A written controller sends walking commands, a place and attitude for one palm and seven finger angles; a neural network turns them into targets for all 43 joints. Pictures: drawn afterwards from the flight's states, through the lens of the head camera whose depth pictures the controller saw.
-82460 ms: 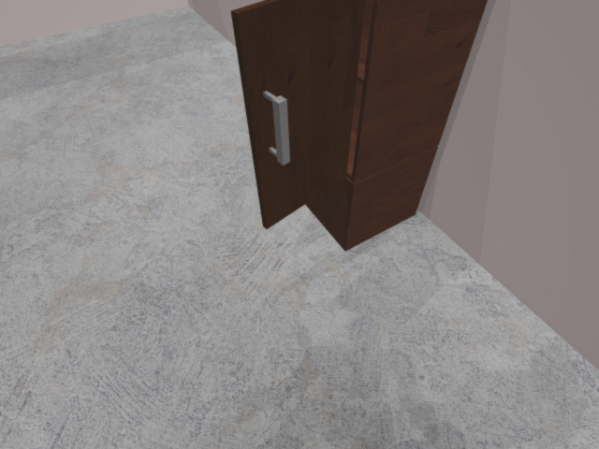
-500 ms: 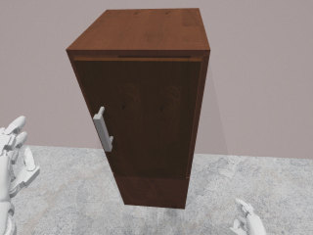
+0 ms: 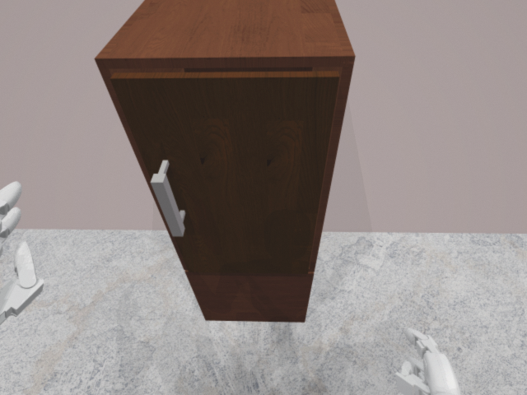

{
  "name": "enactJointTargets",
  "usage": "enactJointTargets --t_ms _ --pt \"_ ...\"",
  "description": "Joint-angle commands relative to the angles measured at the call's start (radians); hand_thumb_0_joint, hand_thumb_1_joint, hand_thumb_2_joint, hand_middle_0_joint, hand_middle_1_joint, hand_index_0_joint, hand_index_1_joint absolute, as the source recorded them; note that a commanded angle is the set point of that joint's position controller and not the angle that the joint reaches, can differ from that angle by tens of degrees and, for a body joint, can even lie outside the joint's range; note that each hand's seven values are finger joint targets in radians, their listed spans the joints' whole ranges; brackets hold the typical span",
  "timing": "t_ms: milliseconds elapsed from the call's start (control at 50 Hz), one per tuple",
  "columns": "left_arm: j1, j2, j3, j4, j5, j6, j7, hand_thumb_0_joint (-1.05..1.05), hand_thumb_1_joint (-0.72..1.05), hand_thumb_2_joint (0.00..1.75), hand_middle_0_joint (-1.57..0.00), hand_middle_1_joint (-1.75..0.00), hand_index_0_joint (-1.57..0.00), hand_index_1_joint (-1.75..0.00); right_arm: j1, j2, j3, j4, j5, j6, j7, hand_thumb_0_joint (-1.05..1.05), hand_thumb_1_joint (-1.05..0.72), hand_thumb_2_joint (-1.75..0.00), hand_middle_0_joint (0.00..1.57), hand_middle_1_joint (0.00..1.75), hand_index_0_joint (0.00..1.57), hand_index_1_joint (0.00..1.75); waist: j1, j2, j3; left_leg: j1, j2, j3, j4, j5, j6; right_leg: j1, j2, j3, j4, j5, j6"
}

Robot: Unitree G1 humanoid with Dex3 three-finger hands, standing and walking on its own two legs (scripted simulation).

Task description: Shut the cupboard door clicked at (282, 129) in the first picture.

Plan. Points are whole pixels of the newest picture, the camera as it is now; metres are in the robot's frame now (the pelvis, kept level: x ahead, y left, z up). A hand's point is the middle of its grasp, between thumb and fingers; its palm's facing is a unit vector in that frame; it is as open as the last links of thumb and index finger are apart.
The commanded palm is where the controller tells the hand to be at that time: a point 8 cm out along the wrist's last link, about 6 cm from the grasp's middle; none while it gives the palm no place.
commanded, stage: step back with the hand held close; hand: left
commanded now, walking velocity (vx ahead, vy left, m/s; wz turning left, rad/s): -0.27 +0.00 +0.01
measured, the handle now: (171, 199) +0.46 +0.23 +0.00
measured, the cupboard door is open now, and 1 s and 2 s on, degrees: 0 0 0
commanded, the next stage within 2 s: stop stepping back and stand still in 0.84 s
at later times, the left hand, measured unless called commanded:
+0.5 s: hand out of the picture +0.10 +0.28 +0.16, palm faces +0.49 -0.76 -0.42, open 7.4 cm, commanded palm +0.04 +0.31 +0.18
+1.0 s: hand out of the picture -0.01 +0.32 +0.17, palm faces +0.54 -0.74 -0.39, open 7.4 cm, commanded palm -0.07 +0.34 +0.18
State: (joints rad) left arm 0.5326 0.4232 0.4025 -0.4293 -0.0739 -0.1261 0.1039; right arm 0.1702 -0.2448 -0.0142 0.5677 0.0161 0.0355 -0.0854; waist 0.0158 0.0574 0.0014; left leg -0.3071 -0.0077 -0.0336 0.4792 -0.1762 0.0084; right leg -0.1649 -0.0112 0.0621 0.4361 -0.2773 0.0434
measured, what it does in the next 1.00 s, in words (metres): walks backwards: right foot, then left foot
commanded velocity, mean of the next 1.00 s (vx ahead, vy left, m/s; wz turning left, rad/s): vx -0.30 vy -0.01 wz -0.05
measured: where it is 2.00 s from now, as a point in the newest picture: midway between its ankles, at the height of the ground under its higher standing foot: outside the picture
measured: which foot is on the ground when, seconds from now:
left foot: down 0.00-0.78, up 0.80-0.90, down 0.92-1.00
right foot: down 0.00-0.62, up 0.64-0.74, down 0.76-0.94, up 0.96-1.00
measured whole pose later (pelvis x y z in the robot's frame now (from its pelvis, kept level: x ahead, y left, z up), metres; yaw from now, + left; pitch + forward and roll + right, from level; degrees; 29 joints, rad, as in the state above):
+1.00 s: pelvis -0.19 +0.03 -0.02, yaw +5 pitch -1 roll -3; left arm 0.44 0.43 0.45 -0.48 -0.05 -0.26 0.15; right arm 0.18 -0.20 -0.01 0.65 -0.01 -0.09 -0.07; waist 0.03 -0.01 0.02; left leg -0.47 0.02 0.03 0.61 -0.13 0.06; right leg -0.41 0.06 0.09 0.79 -0.39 0.03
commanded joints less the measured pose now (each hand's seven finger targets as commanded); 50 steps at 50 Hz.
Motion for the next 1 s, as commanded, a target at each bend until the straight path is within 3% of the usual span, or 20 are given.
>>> enactJointTargets --t_ms 0,220,340,420,500,540,600,640,700,720,760,780,820,840,860,880,900,920,940,980 --pt "-0.007 0.192 0.151 -0.193 -0.005 -0.071 0.035 0.00 0.90 0.90 -0.20 -0.30 -0.20 -0.30 -0.093 -0.106 -0.038 -0.168 0.003 -0.049 -0.010 0.00 -0.90 -0.90 0.20 0.30 0.20 0.30 -0.004 -0.007 -0.173 0.122 0.066 -0.003 -0.063 0.258 0.027 -0.029 0.000 -0.073 -0.032 0.266 -0.020" --pt "-0.053 0.205 0.177 -0.224 0.025 -0.142 0.055 0.00 0.90 0.90 -0.20 -0.30 -0.20 -0.30 -0.081 -0.128 -0.042 -0.154 -0.006 -0.114 -0.019 0.00 -0.90 -0.90 0.20 0.30 0.20 0.30 -0.015 0.079 -0.069 -0.209 0.093 -0.085 -0.180 -0.375 0.060 0.020 0.044 -0.043 -0.011 -0.068 -0.022" --pt "-0.065 0.165 0.148 -0.257 0.032 -0.166 0.061 0.00 0.90 0.90 -0.20 -0.30 -0.20 -0.30 -0.057 -0.111 -0.037 -0.131 -0.014 -0.160 -0.015 0.00 -0.90 -0.90 0.20 0.30 0.20 0.30 -0.017 0.078 -0.087 -0.236 0.091 -0.094 -0.129 -0.399 0.058 -0.007 0.028 -0.016 0.013 -0.104 -0.039" --pt "-0.064 0.208 0.169 -0.255 0.024 -0.170 0.075 0.00 0.90 0.90 -0.20 -0.30 -0.20 -0.30 -0.037 -0.109 -0.044 -0.102 -0.022 -0.170 -0.011 0.00 -0.90 -0.90 0.20 0.30 0.20 0.30 -0.023 -0.042 -0.072 -0.048 0.037 -0.018 0.042 -0.293 0.015 -0.262 -0.043 0.059 -0.132 -0.254 -0.075" --pt "-0.113 0.188 0.130 -0.255 0.024 -0.177 0.089 0.00 0.90 0.90 -0.20 -0.30 -0.20 -0.30 -0.033 -0.100 -0.034 -0.079 -0.022 -0.171 -0.012 0.00 -0.90 -0.90 0.20 0.30 0.20 0.30 -0.035 -0.055 -0.046 0.029 0.037 -0.023 0.098 -0.250 0.000 -0.399 -0.071 0.041 -0.139 -0.284 -0.084" --pt "-0.124 0.189 0.136 -0.259 0.022 -0.183 0.088 0.00 0.90 0.90 -0.20 -0.30 -0.20 -0.30 -0.035 -0.104 -0.032 -0.086 -0.022 -0.179 -0.018 0.00 -0.90 -0.90 0.20 0.30 0.20 0.30 -0.039 0.012 -0.040 -0.055 0.084 -0.092 -0.051 -0.345 0.014 -0.324 -0.004 -0.020 -0.054 -0.281 -0.053" --pt "-0.127 0.192 0.179 -0.269 0.029 -0.202 0.076 0.00 0.90 0.90 -0.20 -0.30 -0.20 -0.30 -0.068 -0.123 -0.045 -0.099 -0.020 -0.197 -0.018 0.00 -0.90 -0.90 0.20 0.30 0.20 0.30 -0.018 0.197 -0.093 -0.378 0.231 -0.267 -0.312 -0.592 0.094 0.044 0.120 -0.065 0.301 -0.111 -0.024" --pt "-0.083 0.205 0.203 -0.283 0.023 -0.217 0.060 0.00 0.90 0.90 -0.20 -0.30 -0.20 -0.30 -0.074 -0.106 -0.054 -0.099 -0.028 -0.203 -0.006 0.00 -0.90 -0.90 0.20 0.30 0.20 0.30 -0.008 0.205 -0.154 -0.344 0.257 -0.259 -0.281 -0.526 0.103 0.055 0.121 -0.057 0.350 -0.105 -0.034" --pt "0.020 0.217 0.214 -0.293 -0.002 -0.211 0.053 0.00 0.90 0.90 -0.20 -0.30 -0.20 -0.30 -0.069 -0.087 -0.052 -0.095 -0.024 -0.201 0.019 0.00 -0.90 -0.90 0.20 0.30 0.20 0.30 -0.010 0.131 -0.155 -0.227 0.189 -0.115 -0.121 -0.377 0.051 -0.045 0.042 -0.002 0.124 -0.164 -0.087" --pt "0.049 0.250 0.240 -0.291 -0.005 -0.213 0.056 0.00 0.90 0.90 -0.20 -0.30 -0.20 -0.30 -0.061 -0.081 -0.055 -0.089 -0.030 -0.198 0.024 0.00 -0.90 -0.90 0.20 0.30 0.20 0.30 -0.015 0.091 -0.157 -0.130 0.143 -0.052 -0.020 -0.308 0.017 -0.153 -0.019 0.097 -0.001 -0.185 -0.121" --pt "0.003 0.224 0.177 -0.264 0.006 -0.206 0.065 0.00 0.90 0.90 -0.20 -0.30 -0.20 -0.30 -0.037 -0.066 -0.047 -0.062 -0.025 -0.182 0.030 0.00 -0.90 -0.90 0.20 0.30 0.20 0.30 -0.023 -0.162 -0.142 0.044 0.024 0.073 0.332 -0.210 -0.056 -0.416 -0.226 0.312 -0.201 -0.231 -0.185" --pt "-0.034 0.203 0.144 -0.258 0.013 -0.181 0.076 0.00 0.90 0.90 -0.20 -0.30 -0.20 -0.30 -0.050 -0.069 -0.057 -0.056 -0.019 -0.166 0.032 0.00 -0.90 -0.90 0.20 0.30 0.20 0.30 -0.016 -0.237 -0.117 0.029 0.016 0.049 0.476 -0.223 -0.055 -0.462 -0.285 0.336 -0.233 -0.255 -0.217" --pt "-0.124 0.232 0.163 -0.300 0.023 -0.168 0.080 0.00 0.90 0.90 -0.20 -0.30 -0.20 -0.30 -0.065 -0.062 -0.042 -0.062 -0.034 -0.151 0.023 0.00 -0.90 -0.90 0.20 0.30 0.20 0.30 -0.026 -0.247 -0.042 -0.017 0.030 0.019 0.478 -0.223 -0.038 -0.464 -0.252 0.263 -0.189 -0.066 -0.206" --pt "-0.129 0.220 0.156 -0.257 0.032 -0.160 0.080 0.00 0.90 0.90 -0.20 -0.30 -0.20 -0.30 -0.061 -0.046 -0.027 -0.059 -0.036 -0.148 0.011 0.00 -0.90 -0.90 0.20 0.30 0.20 0.30 -0.035 -0.239 0.013 -0.031 0.052 0.002 0.281 -0.202 -0.028 -0.410 -0.201 0.183 -0.118 0.078 -0.163" --pt "-0.155 0.206 0.138 -0.239 0.030 -0.158 0.074 0.00 0.90 0.90 -0.20 -0.30 -0.20 -0.30 -0.055 -0.057 -0.021 -0.053 -0.028 -0.148 0.000 0.00 -0.90 -0.90 0.20 0.30 0.20 0.30 -0.045 -0.167 0.021 0.006 0.034 0.022 0.079 -0.121 -0.021 -0.388 -0.134 0.121 -0.031 0.127 -0.110" --pt "-0.194 0.202 0.130 -0.266 0.028 -0.168 0.068 0.00 0.90 0.90 -0.20 -0.30 -0.20 -0.30 -0.060 -0.093 -0.030 -0.060 -0.021 -0.159 -0.010 0.00 -0.90 -0.90 0.20 0.30 0.20 0.30 -0.041 -0.013 0.013 -0.003 0.099 -0.044 -0.075 0.017 0.011 -0.354 -0.022 0.056 0.078 0.108 -0.057" --pt "-0.218 0.214 0.148 -0.288 0.030 -0.184 0.068 0.00 0.90 0.90 -0.20 -0.30 -0.20 -0.30 -0.067 -0.109 -0.038 -0.074 -0.019 -0.173 -0.016 0.00 -0.90 -0.90 0.20 0.30 0.20 0.30 -0.028 0.131 -0.040 -0.067 0.238 -0.150 -0.161 0.074 0.060 -0.249 0.061 -0.010 0.219 0.050 -0.020" --pt "-0.231 0.223 0.154 -0.289 0.030 -0.206 0.065 0.00 0.90 0.90 -0.20 -0.30 -0.20 -0.30 -0.076 -0.104 -0.052 -0.081 -0.017 -0.191 -0.014 0.00 -0.90 -0.90 0.20 0.30 0.20 0.30 -0.027 0.193 -0.107 -0.122 0.333 -0.224 -0.253 -0.068 0.090 -0.139 0.096 -0.015 0.364 -0.138 -0.019" --pt "-0.139 0.209 0.190 -0.235 0.023 -0.203 0.059 0.00 0.90 0.90 -0.20 -0.30 -0.20 -0.30 -0.044 -0.110 -0.059 -0.072 -0.030 -0.211 -0.005 0.00 -0.90 -0.90 0.20 0.30 0.20 0.30 -0.023 0.254 -0.183 -0.205 0.384 -0.321 -0.356 -0.465 0.116 -0.066 0.115 -0.007 0.563 -0.212 -0.016" --pt "-0.162 0.175 0.159 -0.325 0.018 -0.188 0.051 0.00 0.90 0.90 -0.20 -0.30 -0.20 -0.30 -0.044 -0.104 -0.061 -0.080 -0.030 -0.222 0.017 0.00 -0.90 -0.90 0.20 0.30 0.20 0.30 -0.023 0.159 -0.153 -0.183 0.362 -0.305 -0.326 -0.518 0.128 -0.137 0.096 0.000 0.647 -0.188 -0.027"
